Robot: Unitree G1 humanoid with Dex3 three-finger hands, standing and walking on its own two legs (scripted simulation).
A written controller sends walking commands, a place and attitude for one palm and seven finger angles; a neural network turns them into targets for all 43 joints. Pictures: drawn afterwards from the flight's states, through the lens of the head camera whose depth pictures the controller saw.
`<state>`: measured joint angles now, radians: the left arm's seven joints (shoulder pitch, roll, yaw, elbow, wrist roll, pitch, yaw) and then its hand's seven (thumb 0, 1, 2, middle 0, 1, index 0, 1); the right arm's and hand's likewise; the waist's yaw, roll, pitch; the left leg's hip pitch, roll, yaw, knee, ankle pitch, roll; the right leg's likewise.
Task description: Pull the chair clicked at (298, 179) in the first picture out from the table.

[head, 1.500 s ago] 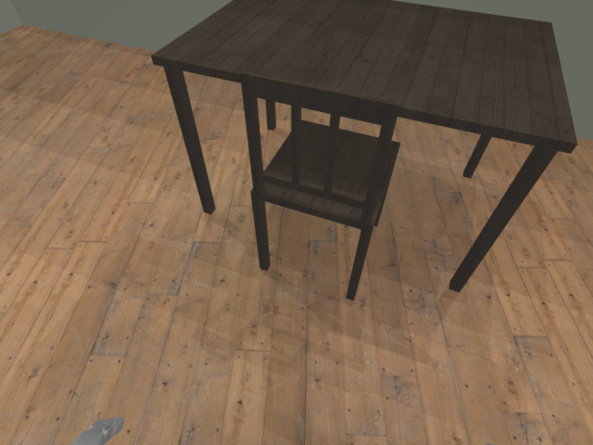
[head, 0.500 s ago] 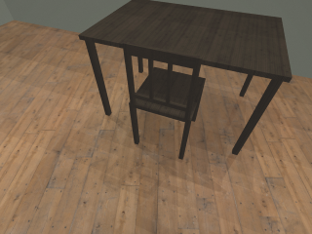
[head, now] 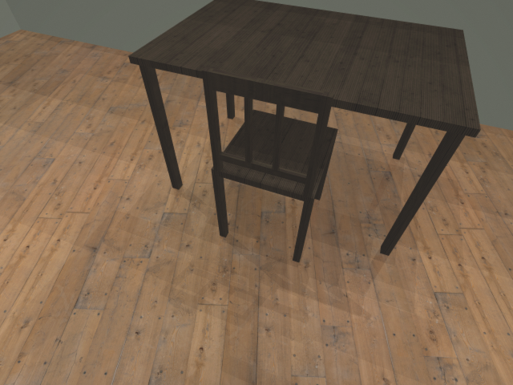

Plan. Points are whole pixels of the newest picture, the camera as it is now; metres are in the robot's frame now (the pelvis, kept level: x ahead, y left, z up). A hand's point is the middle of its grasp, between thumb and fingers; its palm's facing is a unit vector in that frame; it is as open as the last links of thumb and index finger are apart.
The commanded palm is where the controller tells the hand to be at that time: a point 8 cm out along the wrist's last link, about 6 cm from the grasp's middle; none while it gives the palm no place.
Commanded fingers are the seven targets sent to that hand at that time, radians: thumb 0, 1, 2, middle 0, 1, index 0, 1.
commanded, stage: turn to face it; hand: left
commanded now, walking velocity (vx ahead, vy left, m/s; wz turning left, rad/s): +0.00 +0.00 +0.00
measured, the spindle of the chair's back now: (248, 131) +0.86 +0.07 -0.13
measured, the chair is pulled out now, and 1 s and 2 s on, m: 0.00 0.00 0.00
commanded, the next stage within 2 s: take the last steps up to it in 0.72 s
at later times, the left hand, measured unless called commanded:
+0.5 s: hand out of the picture +0.06 +0.19 -0.18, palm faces -0.14 -0.96 -0.24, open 7.4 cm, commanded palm none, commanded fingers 0.00 0.90 0.90 -0.20 -0.30 -0.20 -0.30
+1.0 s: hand out of the picture +0.08 +0.20 -0.17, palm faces -0.30 -0.93 -0.22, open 7.4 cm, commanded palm none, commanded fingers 0.00 0.90 0.90 -0.20 -0.30 -0.20 -0.30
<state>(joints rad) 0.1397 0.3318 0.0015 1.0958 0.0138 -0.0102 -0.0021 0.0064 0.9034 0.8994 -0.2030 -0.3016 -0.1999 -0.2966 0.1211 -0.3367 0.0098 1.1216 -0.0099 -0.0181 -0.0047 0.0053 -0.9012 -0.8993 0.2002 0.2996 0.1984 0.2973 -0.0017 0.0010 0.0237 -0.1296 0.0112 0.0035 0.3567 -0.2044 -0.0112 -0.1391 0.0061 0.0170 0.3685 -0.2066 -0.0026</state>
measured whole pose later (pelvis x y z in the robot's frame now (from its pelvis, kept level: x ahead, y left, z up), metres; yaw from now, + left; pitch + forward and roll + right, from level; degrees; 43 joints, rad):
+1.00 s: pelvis -0.04 +0.04 -0.01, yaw -18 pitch -1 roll +0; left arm 0.23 0.20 0.05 1.00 0.03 0.04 -0.01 0.01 0.91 0.90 -0.20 -0.30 -0.19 -0.30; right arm 0.33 -0.17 -0.02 1.04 -0.03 -0.02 -0.02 0.00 -0.90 -0.90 0.20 0.30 0.20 0.30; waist -0.04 0.01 0.01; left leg -0.19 0.06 0.19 0.48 -0.28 0.03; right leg -0.26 -0.03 -0.05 0.66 -0.43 0.01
